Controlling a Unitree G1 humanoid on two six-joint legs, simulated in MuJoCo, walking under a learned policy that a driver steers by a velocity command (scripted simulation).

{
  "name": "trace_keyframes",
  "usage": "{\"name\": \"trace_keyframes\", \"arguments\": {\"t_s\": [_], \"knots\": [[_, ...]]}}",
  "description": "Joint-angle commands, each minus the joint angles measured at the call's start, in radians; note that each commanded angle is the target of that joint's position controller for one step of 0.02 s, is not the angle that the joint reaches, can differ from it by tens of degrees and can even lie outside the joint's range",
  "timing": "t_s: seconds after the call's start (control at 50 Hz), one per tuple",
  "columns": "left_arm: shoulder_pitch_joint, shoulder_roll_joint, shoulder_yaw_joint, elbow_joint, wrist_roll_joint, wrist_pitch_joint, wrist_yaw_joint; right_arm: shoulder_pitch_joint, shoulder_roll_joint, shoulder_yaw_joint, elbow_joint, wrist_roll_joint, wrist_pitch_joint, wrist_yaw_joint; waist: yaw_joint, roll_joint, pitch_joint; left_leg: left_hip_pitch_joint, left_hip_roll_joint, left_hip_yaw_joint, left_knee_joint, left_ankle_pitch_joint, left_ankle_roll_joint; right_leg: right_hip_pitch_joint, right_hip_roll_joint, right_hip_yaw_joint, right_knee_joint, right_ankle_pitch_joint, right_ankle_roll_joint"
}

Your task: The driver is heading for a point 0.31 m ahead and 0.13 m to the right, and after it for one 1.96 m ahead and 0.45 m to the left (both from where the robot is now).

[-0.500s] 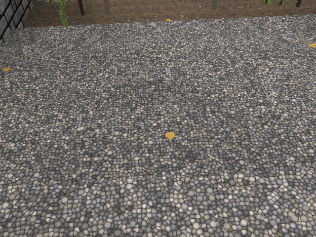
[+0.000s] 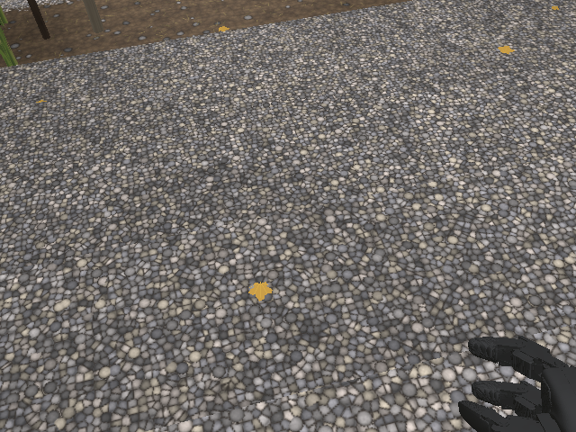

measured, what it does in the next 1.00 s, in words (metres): goes down: left foot 0.18 m lower, then right foot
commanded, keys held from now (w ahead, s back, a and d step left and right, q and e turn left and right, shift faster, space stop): w+e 0.22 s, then e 0.12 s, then q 0.66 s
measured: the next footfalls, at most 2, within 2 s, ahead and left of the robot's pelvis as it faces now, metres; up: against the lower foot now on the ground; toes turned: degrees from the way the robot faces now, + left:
left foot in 0.04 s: +0.17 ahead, +0.12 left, -0.18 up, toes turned -4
right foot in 0.46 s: +0.38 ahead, -0.12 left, -0.18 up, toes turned -12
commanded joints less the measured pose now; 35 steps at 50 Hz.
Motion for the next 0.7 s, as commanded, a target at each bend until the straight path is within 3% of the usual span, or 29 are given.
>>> {"name": "trace_keyframes", "arguments": {"t_s": [0.02, 0.04, 0.06, 0.08, 0.1, 0.12, 0.14, 0.16, 0.18, 0.2, 0.22, 0.24, 0.3, 0.36, 0.4, 0.42, 0.44, 0.46, 0.48, 0.5, 0.52, 0.54, 0.56, 0.58, 0.62, 0.7], "knots": [[-0.040, 0.097, 0.029, -0.033, 0.001, 0.021, -0.003, 0.354, -0.108, -0.062, 0.088, -0.001, -0.004, -0.018, -0.198, -0.171, -0.013, 0.454, 0.133, -0.049, -0.116, 0.098, 0.001, -0.190, -0.046, 0.063, 0.319, 0.449, -0.065], [-0.027, 0.013, 0.015, -0.027, 0.018, 0.000, -0.029, 0.540, -0.125, -0.059, 0.135, -0.019, -0.001, -0.010, -0.247, -0.065, -0.122, 0.785, 0.222, -0.133, 0.121, 0.264, 0.038, -0.478, 0.040, 0.060, 0.651, 0.056, -0.043], [0.142, -0.022, -0.004, -0.062, -0.011, -0.016, -0.052, 0.549, -0.170, -0.063, 0.161, -0.039, -0.004, -0.006, -0.151, 0.181, -0.207, 1.029, 0.302, -0.194, 0.387, 0.449, 0.025, -0.766, -0.016, 0.081, 0.836, 0.066, -0.032], [0.200, 0.031, -0.013, -0.070, -0.031, -0.038, -0.062, 0.520, -0.214, -0.085, 0.161, -0.012, 0.010, -0.008, -0.131, 0.334, -0.279, 1.052, 0.368, -0.329, 0.375, 0.316, 0.104, -0.885, -0.071, 0.079, 0.901, 0.149, -0.005], [0.127, 0.071, -0.012, -0.110, -0.045, -0.044, -0.058, 0.526, -0.251, -0.100, 0.191, 0.000, 0.021, -0.010, -0.136, 0.274, -0.306, 0.983, 0.453, -0.489, 0.222, -0.277, 0.249, -0.982, -0.100, 0.025, 0.970, 0.233, 0.013], [-0.022, 0.106, 0.004, -0.115, -0.040, -0.041, -0.033, 0.452, -0.158, -0.078, 0.166, -0.025, 0.021, -0.029, -0.152, 0.062, -0.258, 0.778, 0.461, -0.517, 0.063, -0.640, 0.265, -0.951, -0.141, 0.003, 0.926, 0.439, -0.005], [-0.119, 0.179, 0.029, -0.143, -0.029, -0.028, -0.018, 0.317, -0.105, -0.050, 0.129, -0.035, 0.010, -0.037, -0.096, -0.025, -0.125, 0.545, 0.438, -0.501, 0.007, -0.634, 0.257, -0.882, -0.167, 0.014, 0.736, 0.594, -0.024], [-0.146, 0.177, 0.033, -0.128, -0.001, -0.008, -0.016, 0.259, -0.057, -0.034, 0.147, -0.028, 0.004, -0.040, -0.069, -0.065, -0.025, 0.370, 0.391, -0.412, 0.019, -0.541, 0.223, -0.814, -0.198, 0.034, 0.647, 0.625, -0.025], [-0.173, 0.140, 0.033, -0.135, 0.014, 0.006, -0.019, 0.207, -0.065, -0.028, 0.155, -0.019, 0.005, -0.044, -0.030, -0.070, 0.081, 0.162, 0.285, -0.212, -0.038, -0.478, 0.159, -0.686, -0.219, 0.043, 0.376, 0.676, -0.002], [-0.200, 0.109, 0.031, -0.151, 0.029, 0.004, -0.025, 0.203, -0.091, -0.038, 0.163, -0.034, 0.003, -0.051, -0.044, -0.006, 0.080, 0.090, 0.213, -0.100, -0.082, -0.445, 0.127, -0.576, -0.215, -0.004, 0.224, 0.747, 0.012], [-0.241, 0.087, 0.027, -0.171, 0.036, -0.005, -0.031, 0.224, -0.107, -0.038, 0.174, -0.041, 0.000, -0.062, -0.055, 0.039, 0.078, 0.075, 0.194, -0.046, -0.094, -0.334, 0.136, -0.532, -0.210, -0.032, 0.131, 0.811, 0.030], [-0.254, 0.072, 0.023, -0.180, 0.036, -0.013, -0.041, 0.239, -0.103, -0.036, 0.184, -0.037, 0.002, -0.071, -0.064, 0.050, 0.066, 0.100, 0.185, 0.003, -0.077, -0.183, 0.139, -0.506, -0.205, -0.048, 0.017, 0.869, 0.035], [-0.330, 0.027, 0.001, -0.202, 0.035, -0.022, -0.079, 0.288, -0.143, -0.044, 0.192, -0.003, 0.028, -0.097, -0.110, 0.011, 0.006, 0.265, 0.200, 0.077, -0.040, 0.039, 0.124, -0.460, -0.166, -0.134, -0.271, 0.971, 0.012], [-0.423, 0.027, -0.005, -0.246, 0.040, -0.010, -0.106, 0.337, -0.168, -0.050, 0.205, 0.016, 0.067, -0.110, -0.146, -0.021, 0.002, 0.379, 0.221, 0.106, 0.007, 0.046, 0.109, -0.432, -0.143, -0.167, -0.395, 0.936, -0.017], [-0.437, 0.040, -0.001, -0.259, 0.048, -0.009, -0.117, 0.362, -0.169, -0.047, 0.216, 0.019, 0.084, -0.101, -0.141, -0.026, -0.001, 0.414, 0.219, 0.102, 0.068, 0.098, 0.118, -0.361, -0.103, -0.183, -0.469, 0.858, -0.048], [-0.396, 0.057, 0.006, -0.248, 0.053, -0.011, -0.118, 0.361, -0.185, -0.050, 0.219, 0.023, 0.089, -0.097, -0.116, -0.028, -0.015, 0.424, 0.213, 0.094, 0.119, 0.147, 0.116, -0.284, -0.077, -0.194, -0.519, 0.844, -0.064], [-0.304, 0.083, 0.018, -0.215, 0.059, -0.018, -0.116, 0.340, -0.192, -0.049, 0.218, 0.025, 0.092, -0.091, -0.058, -0.054, -0.059, 0.419, 0.176, 0.107, 0.219, 0.124, 0.095, -0.136, -0.059, -0.198, -0.632, 0.959, -0.089], [-0.220, 0.170, 0.041, -0.194, 0.073, -0.020, -0.104, 0.367, -0.178, -0.042, 0.215, 0.011, 0.083, -0.082, -0.033, -0.104, -0.141, 0.305, 0.113, 0.135, 0.393, -0.080, 0.044, 0.104, -0.166, -0.099, -0.604, 1.420, -0.141], [-0.153, 0.207, 0.031, -0.192, 0.099, -0.016, -0.088, 0.433, -0.092, -0.005, 0.199, -0.025, 0.069, -0.061, -0.045, -0.276, -0.295, 0.040, -0.005, 0.133, 0.762, -0.879, -0.027, 0.418, -0.468, 0.194, -0.511, 1.961, -0.328], [-0.144, 0.137, 0.005, -0.183, 0.079, -0.012, -0.090, 0.528, -0.085, 0.002, 0.233, -0.002, 0.071, -0.040, -0.063, -0.276, -0.455, 0.027, -0.021, -0.100, 0.888, -1.246, -0.038, 0.460, -0.561, 0.271, -0.472, 2.024, -0.424], [-0.201, 0.138, 0.009, -0.179, 0.061, -0.003, -0.099, 0.489, -0.153, -0.016, 0.221, 0.037, 0.085, -0.037, -0.061, -0.226, -0.378, -0.052, 0.003, -0.113, 0.920, -1.241, -0.058, 0.378, -0.515, 0.213, -0.526, 1.756, -0.405], [-0.281, 0.126, 0.007, -0.183, 0.058, -0.002, -0.103, 0.392, -0.157, -0.021, 0.193, 0.042, 0.105, -0.050, -0.071, -0.162, -0.261, -0.109, 0.033, -0.068, 0.882, -1.201, -0.067, 0.267, -0.455, 0.149, -0.584, 1.522, -0.339], [-0.351, 0.105, -0.002, -0.183, 0.061, -0.002, -0.102, 0.341, -0.146, -0.024, 0.184, 0.031, 0.130, -0.069, -0.093, -0.112, -0.155, -0.107, 0.052, -0.047, 0.808, -1.153, -0.077, 0.131, -0.410, 0.093, -0.638, 1.357, -0.286], [-0.413, 0.099, -0.003, -0.186, 0.065, -0.001, -0.101, 0.352, -0.141, -0.028, 0.187, 0.021, 0.156, -0.082, -0.132, -0.130, -0.106, -0.032, 0.065, -0.026, 0.735, -1.103, -0.092, 0.002, -0.368, 0.032, -0.683, 1.248, -0.251], [-0.474, 0.141, 0.017, -0.189, 0.082, 0.004, -0.092, 0.404, -0.104, -0.027, 0.190, 0.011, 0.187, -0.100, -0.169, -0.194, -0.077, 0.091, 0.035, 0.041, 0.662, -1.009, -0.118, -0.152, -0.341, -0.050, -0.735, 1.141, -0.232], [-0.470, 0.157, 0.030, -0.179, 0.071, 0.013, -0.057, 0.345, -0.121, -0.040, 0.134, 0.012, 0.201, -0.117, -0.140, -0.193, -0.104, 0.084, 0.051, 0.052, 0.638, -0.909, -0.095, -0.132, -0.390, -0.059, -0.780, 0.872, -0.232]]}}
Velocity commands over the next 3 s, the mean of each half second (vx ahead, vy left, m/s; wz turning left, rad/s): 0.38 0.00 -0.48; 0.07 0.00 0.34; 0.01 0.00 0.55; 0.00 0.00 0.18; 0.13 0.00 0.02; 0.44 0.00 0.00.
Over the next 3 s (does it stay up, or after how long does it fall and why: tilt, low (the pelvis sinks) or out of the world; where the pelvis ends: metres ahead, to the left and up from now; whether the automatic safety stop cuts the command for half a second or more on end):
stays up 0.57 0.15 -0.13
